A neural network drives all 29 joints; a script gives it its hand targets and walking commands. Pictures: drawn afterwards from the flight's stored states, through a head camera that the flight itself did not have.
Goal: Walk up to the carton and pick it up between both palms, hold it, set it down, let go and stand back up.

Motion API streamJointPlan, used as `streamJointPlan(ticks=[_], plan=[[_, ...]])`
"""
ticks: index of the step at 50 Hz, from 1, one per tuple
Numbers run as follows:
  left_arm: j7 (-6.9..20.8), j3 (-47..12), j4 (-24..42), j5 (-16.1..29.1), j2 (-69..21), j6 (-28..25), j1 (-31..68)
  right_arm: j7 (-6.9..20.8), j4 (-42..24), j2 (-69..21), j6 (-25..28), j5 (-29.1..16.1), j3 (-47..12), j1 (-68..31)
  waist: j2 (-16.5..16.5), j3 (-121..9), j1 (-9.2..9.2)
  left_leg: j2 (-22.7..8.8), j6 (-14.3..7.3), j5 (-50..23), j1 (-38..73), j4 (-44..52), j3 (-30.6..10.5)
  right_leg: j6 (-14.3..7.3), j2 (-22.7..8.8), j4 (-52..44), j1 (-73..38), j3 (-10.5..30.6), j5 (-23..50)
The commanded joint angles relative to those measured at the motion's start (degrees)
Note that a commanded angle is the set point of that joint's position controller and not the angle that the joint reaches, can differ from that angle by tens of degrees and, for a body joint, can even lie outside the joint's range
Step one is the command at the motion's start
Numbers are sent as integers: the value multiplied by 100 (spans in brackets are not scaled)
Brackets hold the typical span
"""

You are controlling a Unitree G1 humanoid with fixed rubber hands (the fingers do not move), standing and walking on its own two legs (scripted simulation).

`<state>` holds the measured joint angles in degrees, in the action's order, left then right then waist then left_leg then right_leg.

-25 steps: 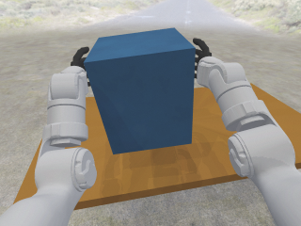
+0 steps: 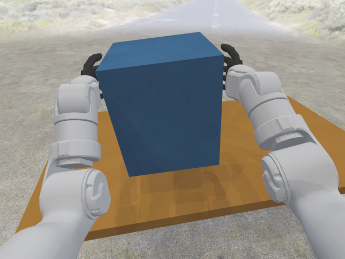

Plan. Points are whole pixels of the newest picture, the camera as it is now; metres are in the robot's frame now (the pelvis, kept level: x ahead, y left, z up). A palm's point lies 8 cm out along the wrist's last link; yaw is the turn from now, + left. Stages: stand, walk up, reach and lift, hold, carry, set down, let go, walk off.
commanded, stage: hold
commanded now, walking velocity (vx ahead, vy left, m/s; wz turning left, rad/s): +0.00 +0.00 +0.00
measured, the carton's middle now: (165, 102) +0.39 +0.00 +0.26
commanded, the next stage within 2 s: set down in 0.66 s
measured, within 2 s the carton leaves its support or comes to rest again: neither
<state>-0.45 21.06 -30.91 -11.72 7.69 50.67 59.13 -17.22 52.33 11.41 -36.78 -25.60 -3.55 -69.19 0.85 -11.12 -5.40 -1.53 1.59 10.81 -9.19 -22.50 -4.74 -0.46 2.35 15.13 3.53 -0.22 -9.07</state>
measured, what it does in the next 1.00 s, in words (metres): stands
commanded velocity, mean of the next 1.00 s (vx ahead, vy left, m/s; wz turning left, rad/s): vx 0.00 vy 0.00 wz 0.00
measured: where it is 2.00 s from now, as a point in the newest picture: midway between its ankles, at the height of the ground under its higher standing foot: outside the picture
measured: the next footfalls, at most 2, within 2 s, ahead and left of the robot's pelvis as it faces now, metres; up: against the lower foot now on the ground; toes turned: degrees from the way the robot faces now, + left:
none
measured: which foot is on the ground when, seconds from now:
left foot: down 0.00-1.00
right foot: down 0.00-1.00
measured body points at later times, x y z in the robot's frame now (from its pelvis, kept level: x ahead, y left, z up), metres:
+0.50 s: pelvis +0.00 +0.00 +0.00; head -0.09 +0.01 +0.44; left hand +0.39 +0.16 +0.31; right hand +0.38 -0.15 +0.33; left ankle +0.02 +0.13 -0.75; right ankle -0.01 -0.12 -0.75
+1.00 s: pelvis +0.00 +0.00 +0.00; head -0.08 +0.02 +0.44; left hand +0.42 +0.17 +0.34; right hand +0.40 -0.14 +0.36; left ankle +0.02 +0.13 -0.75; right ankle -0.01 -0.12 -0.75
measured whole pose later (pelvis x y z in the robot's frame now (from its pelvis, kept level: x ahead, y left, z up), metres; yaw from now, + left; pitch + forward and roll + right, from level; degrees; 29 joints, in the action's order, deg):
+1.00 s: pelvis +0.00 +0.00 +0.00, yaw +0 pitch -3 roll -1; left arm 1.7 26.9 -45.4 -14.6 10.7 37.6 69.0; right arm -15.3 63.3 8.2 -27.8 -15.3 6.3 -77.2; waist -1.0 -9.5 -5.6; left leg -0.7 1.3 9.9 -6.9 -20.0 -5.1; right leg -0.4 1.8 14.8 2.1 0.4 -9.4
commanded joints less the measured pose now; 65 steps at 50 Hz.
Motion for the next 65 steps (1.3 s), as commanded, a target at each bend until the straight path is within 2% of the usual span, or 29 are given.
streamJointPlan(ticks=[1, 33, 34, 36, 41, 46, 48, 51, 54, 58, 61, 65], plan=[[743, -1828, 952, 1075, -3436, -627, 4838, 761, -1796, -3824, 2, -994, -638, -4152, 225, -1724, -38, 379, 247, -1373, 521, 174, 211, 290, 251, -86, -432, 95, 1111], [749, -1816, 963, 1078, -3428, -610, 4828, 752, -1828, -3802, -19, -1048, -647, -4163, 213, -1731, -40, 377, 246, -1430, 548, 154, 189, 287, 253, -95, -413, 106, 1133], [727, -1981, 1031, 1271, -3439, -640, 5069, 752, -2020, -3898, 9, -1118, -776, -4530, 190, -1917, -24, 397, 245, -1560, 578, 100, 180, 309, 272, -86, -461, 135, 1200], [653, -2063, 985, 1375, -3516, -716, 5228, 746, -2094, -3973, 32, -1160, -784, -4659, 216, -1956, -29, 405, 253, -1577, 611, 65, 152, 326, 278, -85, -374, 127, 1180], [640, -1614, 343, 1196, -3345, -1099, 5533, 836, -1573, -3974, 359, -665, -318, -4851, 101, -1693, 40, 399, 142, -836, 418, 261, 207, 310, 190, -180, -121, 85, 514], [888, -756, -851, 598, -2694, -1669, 5226, 912, -324, -3663, 954, 263, 446, -4567, -126, -1088, 18, 406, -31, -365, 395, 527, 356, 284, 47, -296, -325, 23, 212], [1034, -507, -1183, 336, -2457, -1817, 4892, 898, 82, -3452, 1165, 594, 703, -4270, -168, -853, -55, 399, -58, -499, 497, 592, 420, 263, 14, -325, -513, 0, 352], [1169, -501, -1228, 153, -2398, -1938, 4529, 875, 143, -3206, 1506, 846, 830, -4064, -84, -852, -149, 385, 6, -1090, 832, 549, 483, 224, 34, -345, -716, -80, 733], [1192, -771, -888, 144, -2640, -2013, 4320, 866, -269, -3142, 1863, 884, 706, -4032, 122, -1117, -221, 381, 160, -2035, 1300, 335, 507, 186, 109, -331, -877, -195, 1249], [1076, -1353, -235, 312, -3111, -2107, 4179, 861, -1067, -3226, 2271, 746, 292, -4137, 455, -1507, -298, 390, 372, -3119, 1818, 6, 472, 152, 195, -289, -959, -346, 1769], [964, -1775, 160, 467, -3413, -2168, 4177, 871, -1560, -3350, 2464, 661, -28, -4233, 603, -1703, -331, 391, 445, -3415, 2003, -126, 430, 155, 211, -257, -914, -410, 1857], [802, -2266, 465, 689, -3712, -2295, 4282, 890, -1937, -3552, 2582, 605, -344, -4287, 713, -1971, -355, 385, 484, -3385, 2120, -206, 379, 184, 202, -197, -758, -429, 1813]])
